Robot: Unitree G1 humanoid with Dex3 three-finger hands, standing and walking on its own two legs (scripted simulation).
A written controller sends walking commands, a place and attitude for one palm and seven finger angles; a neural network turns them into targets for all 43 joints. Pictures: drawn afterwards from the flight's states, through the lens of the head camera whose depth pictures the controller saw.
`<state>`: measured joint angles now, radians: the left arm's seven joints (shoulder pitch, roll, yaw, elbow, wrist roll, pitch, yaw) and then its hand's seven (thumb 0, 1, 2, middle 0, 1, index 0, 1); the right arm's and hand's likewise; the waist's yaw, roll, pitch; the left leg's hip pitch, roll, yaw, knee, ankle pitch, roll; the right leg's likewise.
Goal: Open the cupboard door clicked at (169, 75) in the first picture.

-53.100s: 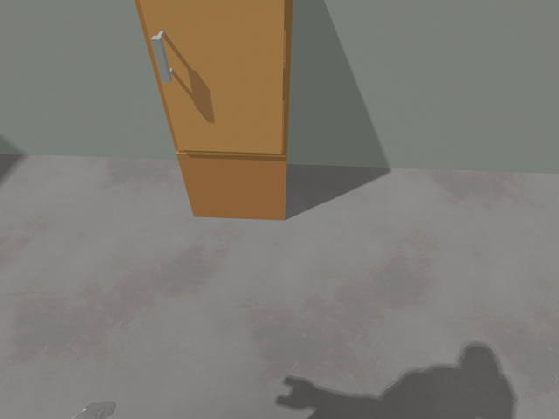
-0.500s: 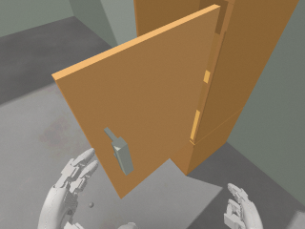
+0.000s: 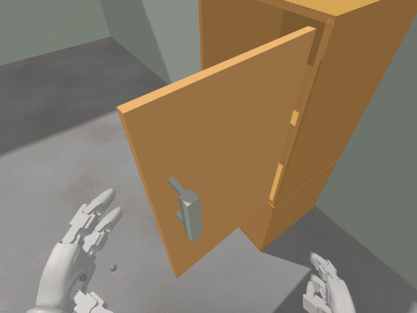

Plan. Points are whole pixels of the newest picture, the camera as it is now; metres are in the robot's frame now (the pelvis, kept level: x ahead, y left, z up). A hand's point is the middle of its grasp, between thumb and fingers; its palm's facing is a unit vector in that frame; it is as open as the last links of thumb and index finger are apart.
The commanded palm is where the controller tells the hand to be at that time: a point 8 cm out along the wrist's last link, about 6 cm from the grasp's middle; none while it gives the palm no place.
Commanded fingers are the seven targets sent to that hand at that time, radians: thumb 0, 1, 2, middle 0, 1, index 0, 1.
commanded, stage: draw the hand back to the body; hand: left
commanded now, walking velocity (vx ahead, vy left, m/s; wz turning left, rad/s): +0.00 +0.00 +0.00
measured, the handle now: (184, 209) +0.29 +0.07 +0.08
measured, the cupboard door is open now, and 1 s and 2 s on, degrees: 93 93 93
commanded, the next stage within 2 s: step back with the hand held close in 1.24 s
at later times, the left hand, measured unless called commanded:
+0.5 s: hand (56, 237) +0.19 +0.23 +0.15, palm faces +0.26 -0.90 -0.36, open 13.4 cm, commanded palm +0.15 +0.28 +0.18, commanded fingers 0.00 0.31 0.64 -0.18 -0.30 -0.18 -0.30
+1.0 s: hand (23, 192) +0.22 +0.26 +0.21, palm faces +0.42 -0.80 -0.42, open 7.9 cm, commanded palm +0.17 +0.30 +0.22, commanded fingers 0.00 0.90 0.90 -0.20 -0.30 -0.20 -0.30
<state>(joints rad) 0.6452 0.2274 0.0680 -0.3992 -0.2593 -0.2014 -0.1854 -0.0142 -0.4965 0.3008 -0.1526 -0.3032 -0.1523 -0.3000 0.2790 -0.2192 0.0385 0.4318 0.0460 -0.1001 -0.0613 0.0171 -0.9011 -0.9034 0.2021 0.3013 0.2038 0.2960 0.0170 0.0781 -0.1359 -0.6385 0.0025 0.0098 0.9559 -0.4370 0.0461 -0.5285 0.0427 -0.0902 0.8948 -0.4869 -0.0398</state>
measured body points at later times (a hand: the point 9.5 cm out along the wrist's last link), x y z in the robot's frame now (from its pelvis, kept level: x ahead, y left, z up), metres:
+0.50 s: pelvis +0.01 +0.02 +0.04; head +0.00 +0.01 +0.49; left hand +0.17 +0.28 +0.17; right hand +0.20 -0.19 -0.03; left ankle +0.03 +0.09 -0.69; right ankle -0.02 -0.10 -0.69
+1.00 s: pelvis +0.03 +0.00 +0.05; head +0.01 -0.02 +0.50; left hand +0.19 +0.30 +0.24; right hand +0.21 -0.22 -0.03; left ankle +0.03 +0.09 -0.69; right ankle -0.02 -0.10 -0.69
